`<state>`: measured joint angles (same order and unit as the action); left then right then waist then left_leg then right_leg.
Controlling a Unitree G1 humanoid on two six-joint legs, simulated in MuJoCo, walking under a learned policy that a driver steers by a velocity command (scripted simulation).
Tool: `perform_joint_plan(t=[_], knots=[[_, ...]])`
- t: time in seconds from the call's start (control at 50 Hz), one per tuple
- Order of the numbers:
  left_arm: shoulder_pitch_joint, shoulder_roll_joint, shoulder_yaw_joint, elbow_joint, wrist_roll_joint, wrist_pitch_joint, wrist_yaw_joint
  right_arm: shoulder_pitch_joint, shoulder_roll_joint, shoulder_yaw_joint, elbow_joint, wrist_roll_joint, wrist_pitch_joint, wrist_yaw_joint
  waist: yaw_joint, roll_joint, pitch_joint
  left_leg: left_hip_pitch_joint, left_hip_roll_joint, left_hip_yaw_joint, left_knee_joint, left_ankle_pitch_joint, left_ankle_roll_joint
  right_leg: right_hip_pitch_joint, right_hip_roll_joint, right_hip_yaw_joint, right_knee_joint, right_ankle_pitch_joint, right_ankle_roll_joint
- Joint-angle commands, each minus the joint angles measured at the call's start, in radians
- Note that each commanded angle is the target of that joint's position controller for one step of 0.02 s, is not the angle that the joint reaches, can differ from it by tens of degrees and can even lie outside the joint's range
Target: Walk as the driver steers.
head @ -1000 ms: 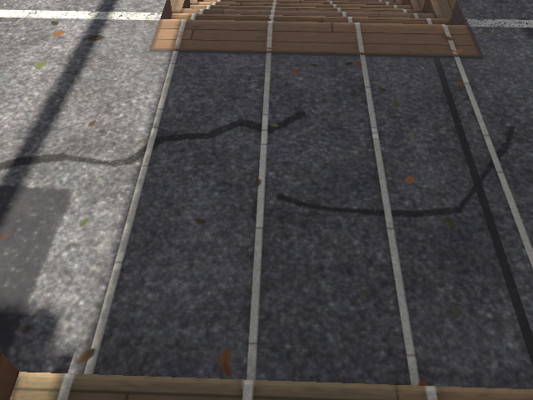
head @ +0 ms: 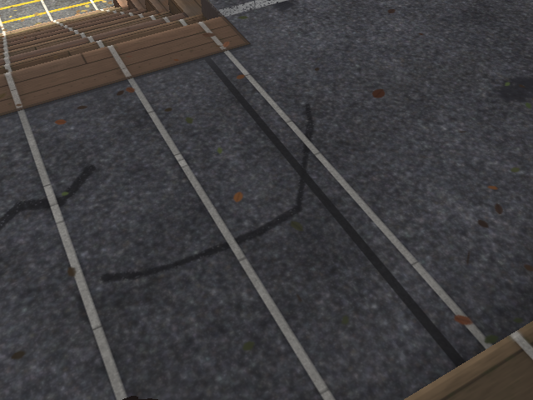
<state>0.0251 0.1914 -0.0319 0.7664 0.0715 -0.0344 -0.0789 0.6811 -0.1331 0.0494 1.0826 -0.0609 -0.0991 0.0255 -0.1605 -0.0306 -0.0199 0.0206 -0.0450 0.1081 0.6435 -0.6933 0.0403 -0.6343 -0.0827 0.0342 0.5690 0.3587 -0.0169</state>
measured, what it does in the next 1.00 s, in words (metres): goes down, turning left: right foot 0.15 m lower, then left foot 0.15 m lower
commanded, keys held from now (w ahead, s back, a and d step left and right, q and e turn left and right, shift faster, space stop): w+q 0.80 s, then w+e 0.20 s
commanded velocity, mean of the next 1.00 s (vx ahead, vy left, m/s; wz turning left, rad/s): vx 0.49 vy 0.00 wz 0.40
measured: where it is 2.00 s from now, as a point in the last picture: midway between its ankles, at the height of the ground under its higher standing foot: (191, 311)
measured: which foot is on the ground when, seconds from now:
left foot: down 0.00-0.12, up 0.14-0.64, down 0.66-1.00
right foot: up 0.00-0.10, down 0.12-0.68, up 0.70-1.00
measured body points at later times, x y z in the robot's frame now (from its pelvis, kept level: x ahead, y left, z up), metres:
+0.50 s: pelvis +0.31 -0.02 -0.13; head +0.31 -0.01 +0.32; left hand +0.17 +0.16 -0.28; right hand +0.55 -0.18 -0.23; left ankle +0.48 +0.17 -0.82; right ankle +0.19 -0.13 -0.83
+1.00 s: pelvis +0.61 +0.09 -0.24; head +0.62 +0.09 +0.21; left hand +0.68 +0.39 -0.33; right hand +0.78 -0.12 -0.37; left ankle +0.53 +0.17 -0.98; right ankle +0.82 +0.02 -0.94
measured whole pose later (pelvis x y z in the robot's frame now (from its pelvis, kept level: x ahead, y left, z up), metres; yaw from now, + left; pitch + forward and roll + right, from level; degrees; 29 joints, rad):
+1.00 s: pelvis +0.61 +0.09 -0.24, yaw +27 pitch +2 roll +2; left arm 0.06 0.24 0.05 0.80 -0.02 -0.07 0.02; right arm 0.26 -0.23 -0.06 0.91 0.02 -0.06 -0.01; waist -0.05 -0.03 -0.02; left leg -0.21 -0.09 -0.03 0.47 -0.30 0.05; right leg -0.64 -0.09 0.05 0.71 -0.01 0.03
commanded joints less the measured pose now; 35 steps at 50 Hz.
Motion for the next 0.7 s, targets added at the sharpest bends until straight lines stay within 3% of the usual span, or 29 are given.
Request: perform_joint_plan(t=[0.02, 0.04, 0.06, 0.08, 0.1, 0.12, 0.14, 0.16, 0.18, 0.2, 0.22, 0.24, 0.26, 0.28, 0.3, 0.34, 0.36, 0.4, 0.42, 0.44, 0.5, 0.56, 0.58, 0.6, 0.62, 0.64, 0.66, 0.68, 0.7], knots=[[-0.201, 0.072, 0.007, -0.083, 0.052, -0.011, -0.005, 0.088, -0.094, -0.026, 0.035, -0.008, -0.013, 0.003, -0.014, 0.055, 0.223, 0.076, 0.237, -0.318, -0.055, 0.558, 0.205, -0.159, -0.027, 0.016, -0.187, -0.184, 0.007], [-0.212, 0.056, 0.001, -0.074, 0.045, -0.012, -0.004, 0.099, -0.113, -0.033, 0.048, 0.000, -0.005, -0.001, -0.026, 0.024, 0.203, 0.081, 0.216, -0.323, -0.018, 0.593, 0.202, -0.078, -0.027, -0.002, -0.259, -0.173, 0.000], [-0.213, 0.040, -0.008, -0.053, 0.036, -0.018, 0.002, 0.098, -0.142, -0.042, 0.058, -0.009, 0.010, 0.003, -0.036, 0.013, 0.176, 0.022, 0.194, -0.313, 0.010, 0.592, 0.198, 0.070, -0.022, -0.022, -0.272, -0.151, -0.001], [-0.127, 0.057, -0.003, -0.016, 0.024, -0.023, 0.008, 0.046, -0.161, -0.050, 0.040, -0.023, 0.023, 0.016, 0.012, 0.018, 0.145, -0.043, 0.187, -0.315, 0.076, 0.638, 0.193, 0.227, -0.025, -0.029, -0.268, -0.143, -0.011], [0.059, 0.125, 0.033, 0.039, 0.003, -0.033, 0.016, -0.029, -0.193, -0.060, 0.006, -0.044, 0.029, 0.041, 0.127, -0.023, 0.062, -0.180, 0.136, -0.245, 0.239, 0.754, 0.164, 0.539, 0.011, -0.105, -0.229, -0.109, -0.033], [0.398, 0.215, 0.068, 0.130, -0.005, -0.049, 0.016, -0.055, -0.148, -0.042, -0.007, -0.087, 0.030, 0.074, 0.256, -0.070, -0.071, -0.484, 0.091, -0.200, 0.541, 0.677, 0.086, 0.992, -0.075, -0.032, -0.073, 0.131, -0.113], [0.702, 0.278, 0.093, 0.213, 0.021, -0.036, 0.000, 0.212, 0.012, -0.017, 0.069, -0.035, 0.023, 0.101, 0.240, -0.289, -0.432, -0.641, -0.024, -0.123, 1.043, -0.024, 0.001, 1.463, -0.272, 0.086, 0.215, 0.740, -0.309], [0.806, 0.259, 0.097, 0.234, 0.048, -0.031, -0.011, 0.141, -0.069, -0.031, 0.014, -0.005, 0.010, 0.117, 0.304, -0.204, -0.504, -0.760, -0.034, -0.184, 1.304, -0.120, -0.040, 1.517, -0.356, 0.252, 0.217, 0.841, -0.390], [0.715, 0.297, 0.123, 0.258, 0.029, -0.036, -0.001, -0.145, -0.095, -0.045, -0.099, 0.026, -0.011, 0.113, 0.340, -0.146, -0.226, -1.086, -0.009, -0.155, 1.334, -0.059, -0.038, 1.336, -0.381, 0.356, 0.027, 0.204, -0.379], [0.533, 0.241, 0.111, 0.205, 0.005, -0.030, 0.013, -0.262, -0.147, -0.051, -0.137, 0.023, -0.026, 0.090, 0.298, 0.009, -0.081, -1.089, 0.086, -0.192, 1.188, 0.073, -0.008, 1.031, -0.384, 0.303, -0.104, -0.120, -0.342], [0.393, 0.145, 0.077, 0.169, 0.026, -0.026, 0.018, -0.250, -0.151, -0.056, -0.126, 0.007, -0.029, 0.070, 0.230, 0.084, -0.030, -0.931, 0.136, -0.243, 1.058, 0.206, 0.018, 0.782, -0.376, 0.259, -0.156, -0.134, -0.332], [0.278, -0.022, 0.023, 0.144, 0.035, -0.052, 0.042, -0.271, -0.106, -0.051, -0.120, -0.022, -0.030, 0.061, 0.131, 0.087, 0.034, -0.764, 0.202, -0.302, 0.734, 0.479, 0.065, 0.532, -0.256, 0.118, -0.208, -0.103, -0.246], [0.239, -0.025, 0.019, 0.135, 0.029, -0.064, 0.050, -0.306, -0.067, -0.050, -0.125, -0.032, -0.022, 0.058, 0.093, -0.022, 0.115, -0.704, 0.209, -0.264, 0.668, 0.489, 0.092, 0.383, -0.244, 0.089, -0.266, -0.130, -0.213], [0.252, -0.042, 0.018, 0.143, 0.011, -0.081, 0.067, -0.284, -0.043, -0.049, -0.111, -0.038, -0.014, 0.062, 0.098, -0.005, 0.102, -0.619, 0.205, -0.255, 0.522, 0.543, 0.103, 0.308, -0.228, 0.045, -0.330, -0.189, -0.240], [0.296, 0.000, 0.026, 0.164, 0.002, -0.088, 0.068, -0.284, -0.042, -0.051, -0.110, -0.048, -0.004, 0.068, 0.091, -0.023, 0.115, -0.613, 0.198, -0.238, 0.459, 0.546, 0.096, 0.296, -0.242, 0.046, -0.370, -0.174, -0.280], [0.336, 0.036, 0.038, 0.205, 0.031, -0.104, 0.074, -0.282, -0.006, -0.036, -0.146, -0.045, 0.014, 0.079, 0.071, -0.003, 0.086, -0.628, 0.215, -0.244, 0.418, 0.684, 0.093, 0.329, -0.235, -0.017, -0.306, -0.095, -0.279], [0.326, -0.035, 0.011, 0.206, 0.038, -0.119, 0.092, -0.354, 0.005, -0.024, -0.173, -0.048, 0.011, 0.078, 0.090, 0.043, 0.096, -0.734, 0.254, -0.304, 0.237, 0.866, 0.087, 0.406, -0.220, -0.050, -0.268, -0.161, -0.228], [0.344, 0.000, 0.006, 0.221, 0.047, -0.131, 0.099, -0.441, -0.047, -0.024, -0.197, -0.017, 0.011, 0.079, 0.118, 0.059, 0.087, -0.619, 0.240, -0.264, 0.030, 1.185, 0.070, 0.356, -0.124, -0.178, -0.196, -0.345, -0.162], [0.343, 0.023, 0.006, 0.214, 0.050, -0.121, 0.088, -0.482, -0.067, -0.032, -0.210, -0.016, 0.020, 0.077, 0.127, 0.006, 0.082, -0.472, 0.183, -0.187, 0.058, 1.226, 0.069, 0.246, -0.081, -0.208, -0.207, -0.408, -0.163], [0.358, 0.022, -0.001, 0.223, 0.063, -0.117, 0.078, -0.512, -0.101, -0.034, -0.235, -0.022, 0.031, 0.079, 0.127, 0.000, 0.117, -0.447, 0.177, -0.180, 0.078, 1.229, 0.078, 0.206, -0.097, -0.195, -0.187, -0.476, -0.160], [0.517, 0.058, 0.001, 0.287, 0.037, -0.114, 0.082, -0.663, -0.171, -0.047, -0.294, -0.032, 0.029, 0.078, 0.195, 0.049, 0.225, -0.654, 0.193, -0.173, -0.049, 1.056, 0.070, 0.484, -0.171, -0.139, -0.102, -0.474, -0.156], [0.701, 0.047, 0.000, 0.367, 0.029, -0.078, 0.117, -0.812, -0.127, -0.027, -0.311, -0.045, 0.035, 0.080, 0.300, 0.037, 0.271, -0.786, 0.206, -0.141, -0.222, 1.043, 0.040, 0.735, -0.184, -0.116, -0.044, -0.497, -0.132], [0.519, 0.172, 0.067, 0.311, -0.139, -0.042, 0.135, -0.958, -0.142, -0.050, -0.357, 0.181, 0.042, 0.077, 0.321, 0.056, 0.378, -0.801, 0.123, -0.117, -0.200, 1.005, 0.026, 0.562, -0.170, -0.139, 0.081, -0.424, -0.080], [0.520, 0.188, 0.066, 0.289, -0.135, -0.026, 0.134, -0.921, -0.143, -0.045, -0.357, 0.177, 0.039, 0.081, 0.297, 0.104, 0.295, -0.719, 0.099, -0.074, -0.222, 1.007, 0.032, 0.590, -0.164, -0.166, 0.171, -0.284, -0.072], [0.533, 0.182, 0.073, 0.290, -0.118, -0.019, 0.130, -0.829, -0.146, -0.056, -0.339, 0.141, 0.044, 0.083, 0.262, 0.066, 0.200, -0.560, 0.079, -0.042, -0.214, 0.990, 0.055, 0.563, -0.170, -0.181, 0.289, -0.177, -0.071], [0.516, 0.183, 0.080, 0.280, -0.101, -0.015, 0.121, -0.649, -0.184, -0.086, -0.289, 0.117, 0.054, 0.072, 0.185, 0.037, 0.087, -0.321, 0.038, -0.003, -0.185, 0.967, 0.081, 0.497, -0.159, -0.197, 0.480, -0.069, -0.066], [0.472, 0.162, 0.081, 0.269, -0.094, -0.021, 0.111, -0.406, -0.252, -0.128, -0.208, 0.108, 0.068, 0.053, 0.064, 0.034, -0.035, 0.023, 0.031, 0.000, -0.181, 1.040, 0.127, 0.332, -0.120, -0.218, 0.759, -0.100, -0.031], [0.443, 0.101, 0.080, 0.236, -0.081, -0.045, 0.106, -0.242, -0.340, -0.158, -0.160, 0.090, 0.076, 0.029, -0.003, 0.261, -0.129, 0.396, 0.163, -0.156, -0.077, 1.495, 0.220, -0.030, 0.033, -0.248, 1.269, -0.848, 0.066], [0.555, 0.072, 0.058, 0.182, -0.099, -0.090, 0.078, -0.216, -0.402, -0.152, -0.162, 0.066, 0.052, 0.024, 0.039, 0.373, -0.435, 0.782, 0.375, -0.471, 0.144, 1.759, 0.415, -0.307, 0.043, -0.009, 1.527, -1.178, 0.077]])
